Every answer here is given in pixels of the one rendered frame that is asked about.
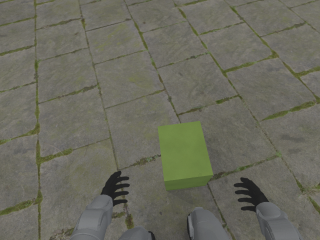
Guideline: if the right robot hand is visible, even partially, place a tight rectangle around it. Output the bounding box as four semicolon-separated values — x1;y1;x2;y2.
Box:
234;177;269;213

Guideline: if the robot left thigh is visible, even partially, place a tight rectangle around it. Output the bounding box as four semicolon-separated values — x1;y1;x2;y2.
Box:
118;227;152;240

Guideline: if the right robot forearm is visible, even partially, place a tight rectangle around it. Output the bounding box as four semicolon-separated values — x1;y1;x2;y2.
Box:
255;202;304;240

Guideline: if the left robot shin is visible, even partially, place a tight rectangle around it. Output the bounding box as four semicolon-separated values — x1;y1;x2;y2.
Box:
134;225;147;231

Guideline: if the left robot hand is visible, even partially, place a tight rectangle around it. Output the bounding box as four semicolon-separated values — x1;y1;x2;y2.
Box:
100;171;130;207

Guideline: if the left robot forearm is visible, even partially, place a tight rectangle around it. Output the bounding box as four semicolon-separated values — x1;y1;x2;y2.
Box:
69;194;113;240

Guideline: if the carton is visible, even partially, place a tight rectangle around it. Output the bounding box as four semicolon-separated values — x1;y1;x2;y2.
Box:
157;121;213;191

